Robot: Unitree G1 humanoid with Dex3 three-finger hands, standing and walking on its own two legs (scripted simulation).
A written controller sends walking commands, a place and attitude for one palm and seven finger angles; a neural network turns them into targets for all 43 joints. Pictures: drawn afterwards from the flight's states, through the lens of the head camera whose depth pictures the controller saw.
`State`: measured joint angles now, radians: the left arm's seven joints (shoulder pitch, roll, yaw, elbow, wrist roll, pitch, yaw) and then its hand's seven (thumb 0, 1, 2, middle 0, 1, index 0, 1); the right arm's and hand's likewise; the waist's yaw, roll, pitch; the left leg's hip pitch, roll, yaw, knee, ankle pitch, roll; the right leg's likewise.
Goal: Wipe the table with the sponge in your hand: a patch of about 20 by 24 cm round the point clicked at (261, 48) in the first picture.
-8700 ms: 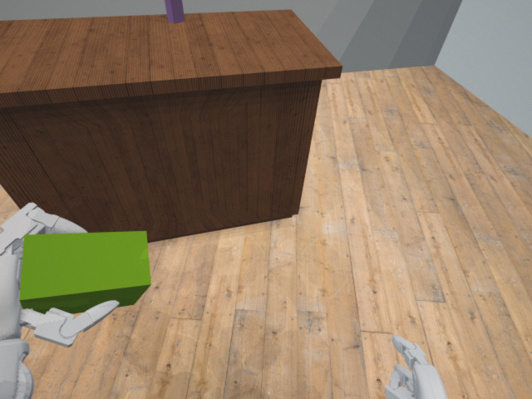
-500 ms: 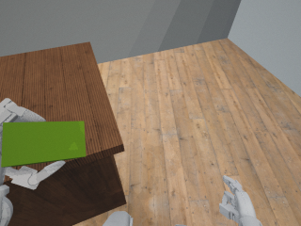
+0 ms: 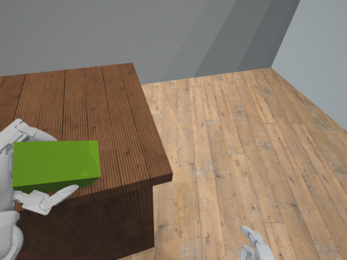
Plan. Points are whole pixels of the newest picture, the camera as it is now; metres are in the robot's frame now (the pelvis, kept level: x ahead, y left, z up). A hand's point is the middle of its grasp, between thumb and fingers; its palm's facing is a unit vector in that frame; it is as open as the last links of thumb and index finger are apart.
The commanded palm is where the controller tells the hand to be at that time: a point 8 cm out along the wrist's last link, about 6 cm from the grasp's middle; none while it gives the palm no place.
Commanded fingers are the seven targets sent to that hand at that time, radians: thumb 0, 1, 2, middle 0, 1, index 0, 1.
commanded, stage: come to a stop and stand still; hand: left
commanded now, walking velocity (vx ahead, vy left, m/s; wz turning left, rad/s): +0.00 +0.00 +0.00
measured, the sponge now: (69, 167) +0.23 +0.21 +0.16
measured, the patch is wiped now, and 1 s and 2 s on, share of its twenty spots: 0.00 0.00 0.00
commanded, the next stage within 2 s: look again from close up in 0.16 s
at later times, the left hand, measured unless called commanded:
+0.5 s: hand (44, 156) +0.25 +0.26 +0.15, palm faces +0.31 -0.87 -0.39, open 10.5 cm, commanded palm +0.19 +0.30 +0.18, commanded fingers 0.00 0.10 1.30 -1.20 -1.60 -1.20 -1.60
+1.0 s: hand (24, 129) +0.27 +0.30 +0.19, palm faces +0.44 -0.77 -0.46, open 10.5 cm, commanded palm +0.19 +0.29 +0.18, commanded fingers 0.00 0.10 1.30 -1.20 -1.60 -1.20 -1.60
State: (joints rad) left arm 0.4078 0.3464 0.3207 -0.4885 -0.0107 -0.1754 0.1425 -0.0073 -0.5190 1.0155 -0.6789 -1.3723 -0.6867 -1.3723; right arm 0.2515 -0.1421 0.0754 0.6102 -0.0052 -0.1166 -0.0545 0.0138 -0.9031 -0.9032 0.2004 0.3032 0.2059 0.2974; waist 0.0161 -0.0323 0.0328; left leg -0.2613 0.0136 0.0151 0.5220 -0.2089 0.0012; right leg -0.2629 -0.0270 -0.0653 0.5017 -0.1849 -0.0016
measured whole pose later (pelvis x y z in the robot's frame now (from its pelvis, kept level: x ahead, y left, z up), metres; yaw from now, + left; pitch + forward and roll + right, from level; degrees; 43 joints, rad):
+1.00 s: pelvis +0.03 +0.02 +0.00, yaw -1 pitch -1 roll -1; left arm 0.19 0.50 0.46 -0.39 0.01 -0.27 0.06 -0.01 -0.52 1.02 -0.68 -1.37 -0.69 -1.37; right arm 0.17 -0.17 0.02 0.58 -0.02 -0.17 -0.01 0.01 -0.91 -0.90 0.20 0.30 0.20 0.30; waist 0.09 -0.06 0.13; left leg -0.25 0.01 0.04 0.51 -0.24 0.02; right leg -0.24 -0.02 -0.03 0.45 -0.19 0.02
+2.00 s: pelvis +0.04 +0.03 +0.01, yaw +0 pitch -2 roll -1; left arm 0.39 0.35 0.35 -0.46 -0.02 -0.23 0.10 -0.01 -0.52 1.02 -0.68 -1.36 -0.69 -1.36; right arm 0.19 -0.17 0.02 0.59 0.00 -0.16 -0.01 0.01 -0.90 -0.90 0.20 0.30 0.21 0.30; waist 0.04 -0.04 0.08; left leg -0.19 -0.02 0.02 0.48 -0.25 0.04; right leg -0.18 -0.02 0.01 0.42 -0.20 0.03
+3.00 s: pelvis +0.03 +0.01 +0.01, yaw -1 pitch -1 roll -1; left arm 0.42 0.39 0.41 -0.48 -0.03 -0.22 0.10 -0.01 -0.52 1.02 -0.68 -1.36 -0.69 -1.36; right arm 0.19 -0.22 0.01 0.59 -0.01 -0.13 -0.04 0.01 -0.91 -0.90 0.20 0.30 0.20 0.30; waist 0.02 -0.04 0.11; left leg -0.23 0.01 0.03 0.48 -0.24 0.02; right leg -0.21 0.01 0.01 0.41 -0.18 0.01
